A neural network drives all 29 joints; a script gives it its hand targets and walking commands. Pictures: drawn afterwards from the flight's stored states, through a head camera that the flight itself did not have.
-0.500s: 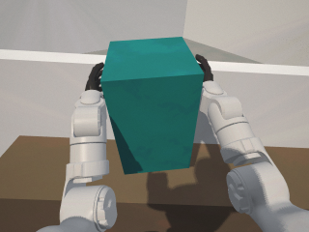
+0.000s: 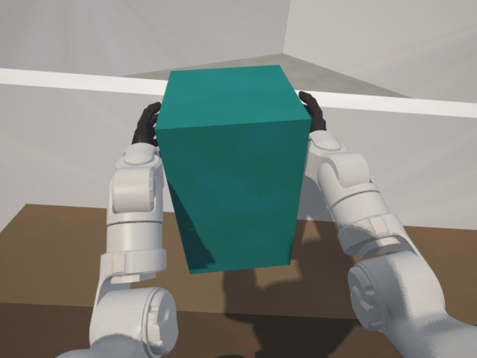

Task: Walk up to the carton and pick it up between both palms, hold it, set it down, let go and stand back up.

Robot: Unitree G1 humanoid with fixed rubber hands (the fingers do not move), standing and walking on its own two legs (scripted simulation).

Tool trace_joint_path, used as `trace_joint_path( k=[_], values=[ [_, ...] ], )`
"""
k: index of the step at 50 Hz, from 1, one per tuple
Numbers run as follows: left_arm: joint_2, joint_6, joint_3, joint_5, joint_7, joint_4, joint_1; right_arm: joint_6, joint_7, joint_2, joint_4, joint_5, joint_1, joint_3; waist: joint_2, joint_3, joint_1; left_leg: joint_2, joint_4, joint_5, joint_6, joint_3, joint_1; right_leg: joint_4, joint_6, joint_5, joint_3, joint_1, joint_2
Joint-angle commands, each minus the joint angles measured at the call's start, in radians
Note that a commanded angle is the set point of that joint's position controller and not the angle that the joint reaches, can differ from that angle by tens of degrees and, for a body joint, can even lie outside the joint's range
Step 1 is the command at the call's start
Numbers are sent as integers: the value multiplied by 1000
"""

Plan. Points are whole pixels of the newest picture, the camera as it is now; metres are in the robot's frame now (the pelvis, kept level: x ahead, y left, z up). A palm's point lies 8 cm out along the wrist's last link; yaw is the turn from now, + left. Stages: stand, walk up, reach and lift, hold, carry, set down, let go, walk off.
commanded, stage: hold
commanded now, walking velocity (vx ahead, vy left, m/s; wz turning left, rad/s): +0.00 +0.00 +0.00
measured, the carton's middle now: (233, 172) +0.36 +0.00 +0.19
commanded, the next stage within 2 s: set down in 0.24 s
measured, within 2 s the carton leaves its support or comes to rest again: neither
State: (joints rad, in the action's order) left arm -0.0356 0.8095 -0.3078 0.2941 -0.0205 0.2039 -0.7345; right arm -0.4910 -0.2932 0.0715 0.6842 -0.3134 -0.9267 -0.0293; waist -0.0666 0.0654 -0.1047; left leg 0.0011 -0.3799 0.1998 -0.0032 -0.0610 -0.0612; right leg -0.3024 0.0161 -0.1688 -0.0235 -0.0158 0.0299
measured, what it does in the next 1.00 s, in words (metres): stands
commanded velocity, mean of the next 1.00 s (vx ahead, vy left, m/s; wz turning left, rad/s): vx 0.00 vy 0.00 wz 0.00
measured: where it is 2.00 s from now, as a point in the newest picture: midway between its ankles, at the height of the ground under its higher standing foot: outside the picture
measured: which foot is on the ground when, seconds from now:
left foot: down 0.00-1.00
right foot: down 0.00-1.00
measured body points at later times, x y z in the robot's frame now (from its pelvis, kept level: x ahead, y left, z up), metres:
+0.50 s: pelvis +0.01 +0.00 +0.00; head -0.07 +0.03 +0.44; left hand +0.38 +0.15 +0.26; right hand +0.39 -0.12 +0.28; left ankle +0.01 +0.12 -0.75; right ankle +0.01 -0.11 -0.75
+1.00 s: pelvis +0.01 +0.00 +0.00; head -0.03 +0.04 +0.45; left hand +0.39 +0.14 +0.18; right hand +0.40 -0.13 +0.19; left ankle +0.01 +0.12 -0.75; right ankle +0.01 -0.11 -0.75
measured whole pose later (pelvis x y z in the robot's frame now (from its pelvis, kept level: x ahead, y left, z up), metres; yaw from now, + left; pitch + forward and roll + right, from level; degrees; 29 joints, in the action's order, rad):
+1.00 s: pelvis +0.01 +0.00 +0.00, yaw +1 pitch -9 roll -1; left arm -0.07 0.49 -0.25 0.35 -0.06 0.28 -0.63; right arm -0.03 -0.19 -0.01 0.77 -0.11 -0.76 0.09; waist -0.10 -0.07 -0.07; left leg 0.00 -0.37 0.21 -0.01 -0.07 -0.01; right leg -0.27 0.02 -0.17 -0.05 0.05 0.03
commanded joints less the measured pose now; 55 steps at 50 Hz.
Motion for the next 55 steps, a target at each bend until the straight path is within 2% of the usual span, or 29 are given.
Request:
trace_joint_path(
  k=[1, 2, 3, 4, 5, 8, 9, 10, 11, 12, 13, 14, 15, 16, 21, 22, 27, 28, 30, 31, 32, 36, 39, 42, 44, 46, 48, 52, 55],
  values=[
    [-610, -80, 525, -185, 101, -159, -842, 31, 66, -738, -412, -160, -754, -328, 137, 378, -23, 57, -9, -336, -56, 21, 112, 9, -101, 341, -19, 98, 38],
    [-633, -84, 554, -201, 102, -206, -842, 37, 65, -744, -439, -160, -743, -335, 136, 424, -29, 50, -4, -334, -58, 19, 116, 1, -98, 333, -25, 107, 43],
    [-613, -77, 539, -183, 100, -182, -829, 23, 68, -720, -378, -148, -706, -312, 146, 357, -36, 45, 15, -302, -60, 23, 103, 11, -89, 276, -21, 86, 42],
    [-600, -73, 514, -170, 103, -160, -835, 13, 74, -708, -335, -124, -690, -289, 140, 312, -30, 42, 36, -241, -53, 29, 86, 22, -88, 209, -22, 66, 35],
    [-594, -63, 502, -155, 106, -152, -801, 15, 79, -707, -339, -120, -683, -295, 119, 311, -15, 36, 43, -235, -45, 29, 83, 21, -86, 209, -25, 76, 38],
    [-591, -52, 481, -146, 117, -130, -808, 7, 85, -698, -317, -116, -702, -284, 107, 275, -8, 34, 61, -215, -41, 34, 60, 25, -84, 193, -22, 86, 41],
    [-577, -50, 450, -133, 120, -97, -806, 7, 86, -704, -311, -111, -729, -288, 84, 255, 13, 35, 69, -199, -29, 39, 42, 31, -85, 173, -20, 89, 41],
    [-599, -52, 471, -143, 122, -121, -810, 9, 87, -709, -310, -113, -714, -288, 96, 272, -5, 35, 61, -233, -36, 39, 63, 22, -87, 211, -17, 87, 41],
    [-608, -56, 479, -153, 123, -141, -804, 19, 83, -723, -375, -125, -739, -308, 92, 330, 4, 43, 39, -282, -36, 37, 82, 21, -94, 274, -14, 111, 40],
    [-609, -58, 481, -162, 122, -147, -825, 19, 79, -723, -379, -135, -751, -313, 91, 354, -7, 46, 33, -285, -40, 33, 92, 16, -96, 284, -20, 120, 44],
    [-572, -53, 443, -150, 128, -126, -833, 8, 84, -703, -387, -159, -766, -319, 91, 307, 27, 51, 33, -294, -37, 27, 75, 15, -89, 255, -22, 118, 42],
    [-575, -53, 442, -159, 130, -127, -828, 13, 87, -706, -427, -173, -793, -326, 99, 334, 33, 56, 21, -307, -33, 32, 83, 9, -92, 267, -20, 112, 43],
    [-568, -59, 444, -159, 134, -120, -850, 12, 87, -707, -393, -160, -785, -309, 93, 333, 20, 54, 26, -296, -36, 35, 88, 12, -90, 258, -18, 102, 41],
    [-572, -66, 438, -154, 135, -123, -857, 16, 91, -710, -383, -160, -772, -300, 110, 328, 25, 55, 30, -288, -36, 35, 90, 17, -88, 246, -19, 93, 40],
    [-575, -165, 418, -156, 147, -66, -880, 130, 114, -695, -365, -54, -810, -218, 85, 373, 26, 49, 42, -235, -24, 46, 124, 23, -84, 199, -43, 68, 34],
    [-574, -177, 409, -138, 153, -16, -855, 147, 117, -677, -316, -18, -785, -185, 98, 334, 10, 47, 43, -235, -29, 53, 135, 30, -80, 193, -46, 65, 33],
    [-470, -200, 201, 14, 221, 147, -676, 234, 161, -557, -49, 169, -627, -10, 47, 88, 20, 39, 144, -69, 5, 92, 73, 76, -69, 39, -67, 91, 8],
    [-469, -212, 200, 24, 232, 128, -673, 257, 172, -554, -27, 189, -599, 3, 55, 79, 22, 38, 156, -71, 4, 99, 65, 73, -69, 41, -71, 99, 5],
    [-493, -241, 241, 5, 241, 83, -666, 320, 184, -552, -57, 207, -597, 3, 72, 154, 5, 36, 121, -202, -14, 100, 116, 66, -63, 123, -86, 139, 11],
    [-512, -260, 271, -4, 241, 58, -653, 352, 185, -562, -84, 210, -589, -19, 68, 186, -5, 38, 89, -315, -23, 100, 146, 50, -65, 223, -90, 169, 19],
    [-526, -275, 292, -9, 239, 39, -655, 381, 186, -558, -89, 201, -593, -34, 96, 226, -10, 38, 61, -406, -37, 95, 183, 40, -61, 281, -97, 192, 22],
    [-576, -328, 396, -38, 209, -39, -652, 471, 194, -559, -156, 177, -602, -103, 127, 272, -12, 30, 15, -567, -58, 83, 233, 35, -48, 349, -106, 199, 28],
    [-567, -340, 417, -36, 188, 11, -628, 508, 198, -544, -200, 190, -637, -117, 119, 233, 8, 28, 26, -499, -47, 86, 199, 50, -44, 274, -106, 170, 17],
    [-591, -363, 493, -62, 159, -49, -640, 531, 204, -539, -212, 191, -611, -130, 152, 294, -1, 19, 13, -526, -65, 83, 229, 36, -37, 292, -109, 157, 19],
    [-610, -381, 534, -91, 140, -68, -667, 543, 206, -562, -244, 197, -629, -150, 142, 357, -4, 23, 12, -491, -63, 78, 234, 41, -40, 281, -109, 147, 18],
    [-622, -393, 551, -99, 120, -51, -662, 550, 209, -579, -285, 189, -667, -177, 144, 412, 17, 21, 2, -496, -57, 69, 229, 27, -44, 309, -100, 139, 14],
    [-602, -394, 512, -76, 105, -23, -664, 530, 217, -567, -212, 200, -635, -157, 152, 366, 35, 22, 23, -412, -46, 77, 195, 30, -44, 257, -90, 127, 4],
    [-573, -372, 420, -44, 116, 53, -596, 507, 229, -563, -121, 229, -597, -124, 87, 315, 63, 25, 66, -292, -16, 90, 130, 33, -55, 241, -81, 156, -3],
    [-573, -376, 382, -42, 120, 64, -606, 509, 241, -569, -86, 243, -590, -104, 69, 334, 75, 25, 70, -310, -13, 93, 135, 29, -56, 245, -89, 150, 4]
  ],
)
